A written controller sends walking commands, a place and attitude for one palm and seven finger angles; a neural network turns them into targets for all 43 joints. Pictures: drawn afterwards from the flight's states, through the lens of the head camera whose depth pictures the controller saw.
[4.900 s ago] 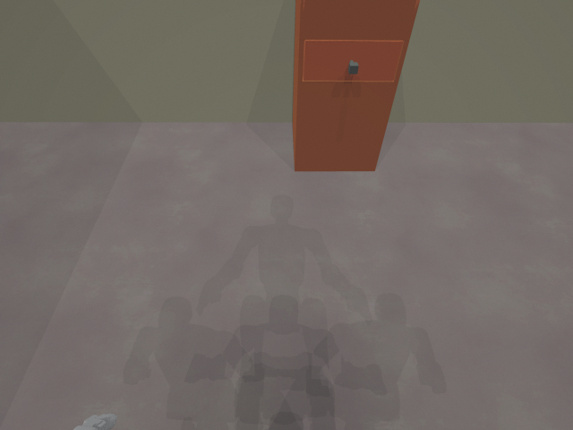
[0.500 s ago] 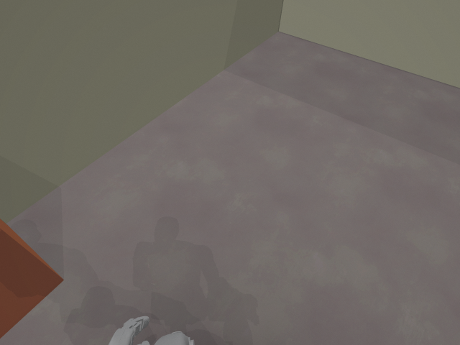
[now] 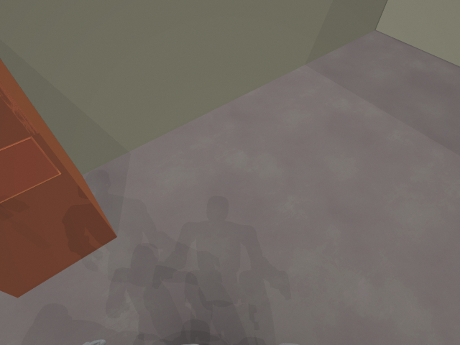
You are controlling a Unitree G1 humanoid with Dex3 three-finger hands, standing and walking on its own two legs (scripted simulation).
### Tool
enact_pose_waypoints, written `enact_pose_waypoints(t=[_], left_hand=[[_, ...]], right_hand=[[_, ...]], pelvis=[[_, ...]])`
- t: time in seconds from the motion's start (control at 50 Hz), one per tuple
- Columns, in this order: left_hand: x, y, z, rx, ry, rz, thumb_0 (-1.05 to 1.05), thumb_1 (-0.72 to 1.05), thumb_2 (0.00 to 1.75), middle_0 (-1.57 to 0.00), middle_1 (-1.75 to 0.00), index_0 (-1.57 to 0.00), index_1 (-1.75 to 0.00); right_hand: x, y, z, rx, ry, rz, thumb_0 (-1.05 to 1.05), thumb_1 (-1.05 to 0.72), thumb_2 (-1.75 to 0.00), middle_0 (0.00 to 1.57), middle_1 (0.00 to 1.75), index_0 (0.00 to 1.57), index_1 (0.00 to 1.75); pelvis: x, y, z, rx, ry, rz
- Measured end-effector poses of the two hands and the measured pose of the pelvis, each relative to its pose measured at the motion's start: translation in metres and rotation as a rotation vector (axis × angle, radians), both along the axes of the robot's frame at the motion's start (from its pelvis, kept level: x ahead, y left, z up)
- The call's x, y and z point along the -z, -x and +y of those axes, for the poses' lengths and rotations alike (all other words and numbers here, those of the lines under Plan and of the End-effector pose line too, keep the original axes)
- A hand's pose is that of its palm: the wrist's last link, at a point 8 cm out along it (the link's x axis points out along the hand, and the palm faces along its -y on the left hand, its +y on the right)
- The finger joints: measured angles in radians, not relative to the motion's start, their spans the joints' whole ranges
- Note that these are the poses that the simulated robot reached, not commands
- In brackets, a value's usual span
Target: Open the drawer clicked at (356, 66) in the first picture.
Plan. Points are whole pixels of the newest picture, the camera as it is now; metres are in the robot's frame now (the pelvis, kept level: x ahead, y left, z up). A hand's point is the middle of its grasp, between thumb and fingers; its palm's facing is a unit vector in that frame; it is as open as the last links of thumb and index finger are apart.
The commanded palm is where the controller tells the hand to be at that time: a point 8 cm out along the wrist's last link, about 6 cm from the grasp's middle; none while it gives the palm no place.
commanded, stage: turn to face it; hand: left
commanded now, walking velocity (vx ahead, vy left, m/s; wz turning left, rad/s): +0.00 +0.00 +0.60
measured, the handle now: out of the picture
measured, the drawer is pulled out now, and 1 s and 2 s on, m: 0.00 0.00 0.00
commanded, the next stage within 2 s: take the last steps up to it in 1.02 s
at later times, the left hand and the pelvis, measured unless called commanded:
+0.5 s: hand out of the picture -0.06 +0.18 -0.17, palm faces +0.38 -0.89 -0.25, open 7.3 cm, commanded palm none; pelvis -0.03 -0.03 -0.01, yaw +21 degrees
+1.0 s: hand out of the picture -0.05 +0.16 -0.14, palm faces +0.54 -0.79 -0.29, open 7.3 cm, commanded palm none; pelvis -0.02 -0.06 +0.00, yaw +34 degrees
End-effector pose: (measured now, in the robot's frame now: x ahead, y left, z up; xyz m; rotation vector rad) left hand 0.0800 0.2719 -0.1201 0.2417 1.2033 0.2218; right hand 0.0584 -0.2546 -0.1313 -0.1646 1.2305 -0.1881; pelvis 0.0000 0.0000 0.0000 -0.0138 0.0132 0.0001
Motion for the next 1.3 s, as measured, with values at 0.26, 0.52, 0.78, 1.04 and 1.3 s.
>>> enact_pose_waypoints(t=[0.26,0.52,0.78,1.04,1.3], left_hand=[[-0.011,0.063,-0.072,-0.143,0.024,-0.041,0.00,0.91,0.90,-0.20,-0.30,-0.21,-0.30],[0.026,0.175,-0.043,-0.403,0.069,0.074,0.00,0.91,0.90,-0.20,-0.30,-0.21,-0.30],[0.004,0.183,-0.023,-0.511,0.027,0.007,0.01,0.91,0.90,-0.20,-0.30,-0.20,-0.29],[-0.012,0.166,-0.090,-0.560,-0.007,-0.069,0.00,0.91,0.90,-0.20,-0.30,-0.21,-0.29],[0.003,0.254,-0.138,-0.755,0.087,0.045,0.00,0.91,0.90,-0.20,-0.30,-0.21,-0.30]], right_hand=[[0.005,-0.041,-0.046,-0.166,-0.025,-0.005,0.01,-0.91,-0.90,0.20,0.30,0.20,0.30],[-0.004,-0.114,0.024,-0.458,0.028,-0.079,0.01,-0.91,-0.90,0.19,0.30,0.20,0.30],[-0.014,-0.111,0.055,-0.565,0.004,-0.070,0.00,-0.91,-0.90,0.20,0.30,0.20,0.30],[0.021,-0.112,0.015,-0.590,-0.050,0.051,0.01,-0.91,-0.90,0.20,0.30,0.20,0.30],[0.003,-0.116,0.039,-0.745,-0.001,0.089,0.01,-0.91,-0.90,0.19,0.30,0.19,0.30]], pelvis=[[-0.004,0.014,-0.047,-0.196,-0.060,-0.025],[0.012,0.029,-0.024,-0.376,-0.029,0.001],[-0.003,0.032,-0.024,-0.497,-0.012,-0.012],[0.001,0.017,-0.062,-0.611,-0.058,-0.021],[-0.006,0.027,-0.059,-0.711,-0.052,-0.014]])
